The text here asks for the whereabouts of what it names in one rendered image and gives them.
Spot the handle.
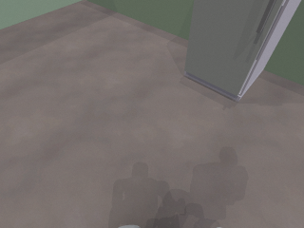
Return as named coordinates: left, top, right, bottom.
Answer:
left=256, top=0, right=276, bottom=33

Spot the fridge door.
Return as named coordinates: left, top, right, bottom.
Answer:
left=184, top=0, right=285, bottom=96

